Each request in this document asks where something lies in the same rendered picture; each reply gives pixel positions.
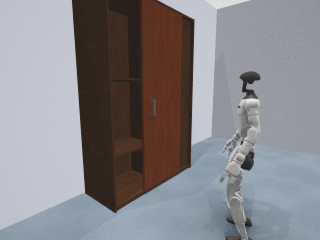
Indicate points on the left robot forearm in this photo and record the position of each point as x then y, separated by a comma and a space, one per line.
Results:
249, 141

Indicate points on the right robot forearm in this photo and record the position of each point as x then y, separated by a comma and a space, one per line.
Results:
236, 136

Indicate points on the robot left thigh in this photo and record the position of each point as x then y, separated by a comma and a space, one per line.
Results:
230, 191

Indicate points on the robot right hand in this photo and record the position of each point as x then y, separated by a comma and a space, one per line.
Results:
232, 145

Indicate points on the robot left shin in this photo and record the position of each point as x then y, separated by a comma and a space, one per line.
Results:
237, 214

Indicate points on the wardrobe door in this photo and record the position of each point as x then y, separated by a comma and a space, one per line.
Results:
161, 68
185, 83

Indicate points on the robot left hand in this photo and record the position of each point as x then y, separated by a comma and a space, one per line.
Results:
232, 168

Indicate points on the robot left upper arm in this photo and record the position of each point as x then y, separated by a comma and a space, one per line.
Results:
252, 108

